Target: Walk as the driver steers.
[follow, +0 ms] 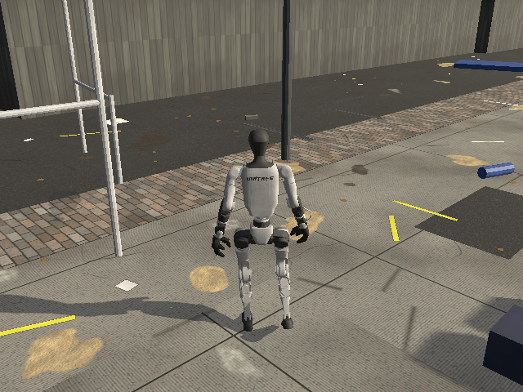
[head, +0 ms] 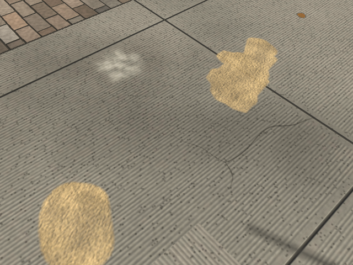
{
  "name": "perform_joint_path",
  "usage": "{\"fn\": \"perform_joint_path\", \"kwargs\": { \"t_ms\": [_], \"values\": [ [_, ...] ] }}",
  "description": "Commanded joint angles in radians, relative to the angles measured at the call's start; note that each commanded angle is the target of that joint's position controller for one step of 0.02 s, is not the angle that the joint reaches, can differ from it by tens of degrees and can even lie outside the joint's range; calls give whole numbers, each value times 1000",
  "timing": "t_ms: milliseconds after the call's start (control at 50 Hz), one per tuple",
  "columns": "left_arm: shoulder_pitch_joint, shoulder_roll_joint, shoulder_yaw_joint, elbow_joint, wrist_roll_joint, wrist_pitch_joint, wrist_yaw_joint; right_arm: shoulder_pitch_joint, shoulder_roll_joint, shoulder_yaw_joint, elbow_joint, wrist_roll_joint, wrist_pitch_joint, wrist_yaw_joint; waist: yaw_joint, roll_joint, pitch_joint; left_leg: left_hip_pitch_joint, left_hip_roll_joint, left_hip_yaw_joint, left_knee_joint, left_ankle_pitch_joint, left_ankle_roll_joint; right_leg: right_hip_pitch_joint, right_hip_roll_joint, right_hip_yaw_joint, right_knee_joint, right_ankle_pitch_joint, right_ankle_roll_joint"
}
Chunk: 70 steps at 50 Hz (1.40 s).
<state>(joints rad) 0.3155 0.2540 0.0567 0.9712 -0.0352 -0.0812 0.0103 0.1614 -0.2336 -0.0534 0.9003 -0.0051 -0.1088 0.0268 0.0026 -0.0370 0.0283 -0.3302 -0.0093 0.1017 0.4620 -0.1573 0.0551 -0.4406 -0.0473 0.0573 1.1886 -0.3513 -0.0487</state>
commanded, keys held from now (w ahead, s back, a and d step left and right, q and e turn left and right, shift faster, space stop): e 1.00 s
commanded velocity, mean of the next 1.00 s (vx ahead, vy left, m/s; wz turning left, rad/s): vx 0.10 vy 0.00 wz -0.53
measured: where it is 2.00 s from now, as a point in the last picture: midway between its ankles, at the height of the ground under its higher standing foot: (252, 262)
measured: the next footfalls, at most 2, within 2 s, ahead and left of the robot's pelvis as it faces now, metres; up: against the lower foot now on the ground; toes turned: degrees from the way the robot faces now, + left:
right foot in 0.36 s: +0.26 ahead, -0.13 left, +0.00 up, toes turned -13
left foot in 0.82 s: +0.30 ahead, +0.09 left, +0.00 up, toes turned -32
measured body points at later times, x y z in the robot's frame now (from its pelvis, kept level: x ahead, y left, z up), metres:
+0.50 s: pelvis +0.16 -0.03 -0.01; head +0.20 -0.06 +0.44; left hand +0.36 +0.21 -0.10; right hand +0.24 -0.33 -0.13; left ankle +0.13 +0.12 -0.65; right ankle +0.22 -0.12 -0.74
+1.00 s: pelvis +0.20 +0.01 +0.01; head +0.24 +0.02 +0.45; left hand +0.49 +0.18 -0.10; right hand +0.14 -0.29 -0.09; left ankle +0.26 +0.11 -0.74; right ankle +0.13 -0.11 -0.64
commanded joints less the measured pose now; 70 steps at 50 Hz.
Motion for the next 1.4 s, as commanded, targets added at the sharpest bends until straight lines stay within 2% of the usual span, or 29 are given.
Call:
{"fn": "perform_joint_path", "kwargs": {
  "t_ms": [20,80,180,260,300,340,360,380,400,420,460,540,740,800,820,840,860,880,940,1000,1100,1180,1220,1240,1260,1280,1300,1320,1400],
  "values": [
    [78,38,26,-35,3,22,14,4,-71,-13,-18,-19,-19,-1,25,132,-41,100,256,-171,-267,368,123,-93,-73,41,9,76,5],
    [31,39,35,-83,17,41,17,-5,-117,-24,-9,-26,-17,-26,50,122,-21,89,254,-43,-261,612,134,-150,-56,25,-91,177,34],
    [-127,13,23,-163,29,44,-15,7,-164,-32,-9,-8,21,-72,-1,107,-39,162,243,65,-234,590,124,-110,-41,-64,-417,380,42],
    [-185,46,33,-227,32,56,-41,22,-191,-44,-3,17,58,-82,-18,110,-47,292,300,57,-145,575,118,-126,-25,-88,-515,284,18],
    [-168,71,43,-248,31,59,-52,-2,-202,-52,-16,29,74,-86,1,124,-54,320,312,54,-51,637,96,-94,2,-113,-553,186,-12],
    [-39,116,68,-228,31,48,-52,-17,-189,-51,-31,36,88,-89,68,79,-118,295,242,95,198,662,34,99,74,-148,-714,298,-65],
    [25,218,100,-231,38,44,-31,24,-171,-43,-44,12,86,-81,84,-70,-184,124,160,109,451,388,-42,311,-33,44,-745,739,-129],
    [21,305,111,-248,48,51,-14,70,-79,-16,-79,-41,78,-63,-1,-277,-264,-227,-30,67,786,-519,-111,578,-272,403,-684,1180,-317],
    [30,242,89,-272,57,47,-22,63,-115,-17,-79,-14,66,-44,40,-173,-428,-289,-47,-171,920,-557,-95,619,-325,548,-760,932,-392],
    [-44,206,80,-300,51,43,-25,-8,-146,-26,-96,22,65,-38,42,-82,-342,-343,-11,-197,924,-470,-77,539,-284,464,-797,767,-345],
    [-152,149,63,-321,18,53,-14,-57,-155,-34,-90,6,83,-58,3,37,-188,-334,49,-188,782,-333,-80,329,-197,331,-846,502,-240],
    [-158,168,69,-343,42,67,9,-35,-126,-34,-95,1,104,-74,-26,-56,-168,-209,15,-168,568,-244,-99,190,-113,274,-878,422,-204],
    [-161,183,73,-386,35,101,32,-65,-135,-34,-117,14,85,-63,13,-133,-155,-100,-25,-194,240,-191,-104,179,-81,417,-880,100,-155],
    [-181,179,70,-400,19,116,37,37,-149,-44,-92,16,71,-45,-40,-131,-152,73,-23,-163,-24,-74,-61,136,-34,418,-823,132,-105],
    [-163,149,62,-405,18,119,40,83,-200,-60,-82,2,73,-45,-43,-61,-160,192,95,-240,-99,-46,-21,40,22,364,-731,36,-57],
    [-130,96,51,-427,13,117,36,63,-298,-79,-95,-23,83,-51,14,230,-135,272,330,-487,-151,59,99,-169,192,152,-480,-183,1],
    [-160,171,72,-445,26,99,27,27,-272,-74,-120,-54,82,-49,-5,334,-107,178,446,-654,-204,145,221,-254,184,107,-253,-262,45],
    [-137,227,91,-419,28,96,21,-45,-219,-60,-159,-48,78,-57,19,234,-101,156,410,-561,-183,165,205,-230,140,130,-114,-187,57],
    [-69,166,82,-364,29,127,20,-102,-150,-39,-185,-3,85,-70,30,157,-64,151,271,-322,-148,180,117,-233,122,80,68,-44,104],
    [-148,129,63,-411,11,130,15,-34,-164,-40,-184,-11,101,-79,-20,184,-37,209,242,-224,-165,187,136,-267,85,8,-15,17,135],
    [-213,91,36,-467,21,125,-3,41,-233,-65,-185,-1,112,-75,-76,212,-98,276,298,-188,-160,181,165,-139,23,-49,-286,-40,139],
    [-186,106,34,-457,14,116,-21,44,-251,-67,-179,29,98,-44,-66,231,-58,153,306,-209,-221,-201,157,55,47,-115,-514,-59,65],
    [-94,90,34,-407,15,101,-28,26,-232,-58,-167,45,90,-27,-5,190,-47,75,286,-181,-170,-242,128,241,71,-142,-740,79,9],
    [-23,97,40,-371,14,95,-25,38,-189,-42,-153,40,82,-20,25,155,-67,4,254,-144,-99,-235,93,389,84,-136,-802,86,-11],
    [73,127,50,-346,14,89,-17,24,-113,-15,-155,18,71,-9,65,51,-120,-119,189,-60,100,-259,25,569,-29,23,-823,92,-36],
    [123,261,72,-357,23,84,-7,-8,-54,7,-220,-17,48,7,55,-244,-143,-415,65,36,440,-444,-59,707,-282,402,-852,146,-155],
    [147,265,77,-354,32,62,-15,-82,-162,-26,-239,19,34,2,114,-186,-93,-544,63,-73,614,-477,-64,598,-366,552,-949,-5,-287],
    [105,216,59,-355,31,40,-19,-98,-209,-42,-243,44,28,3,89,-144,-7,-584,105,-115,669,-384,-44,547,-325,492,-978,-114,-267],
    [-6,141,29,-362,34,14,-13,-42,-179,-43,-189,16,20,8,18,-99,52,-515,137,-124,595,-48,-47,431,-189,245,-1053,98,-178]
  ]
}}
Keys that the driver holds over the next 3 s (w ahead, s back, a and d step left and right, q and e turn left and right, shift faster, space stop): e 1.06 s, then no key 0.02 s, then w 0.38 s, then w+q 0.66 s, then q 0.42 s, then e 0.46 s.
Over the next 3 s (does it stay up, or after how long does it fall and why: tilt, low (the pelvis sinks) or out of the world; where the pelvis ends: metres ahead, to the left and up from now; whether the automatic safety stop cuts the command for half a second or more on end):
stays up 0.70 -0.31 0.00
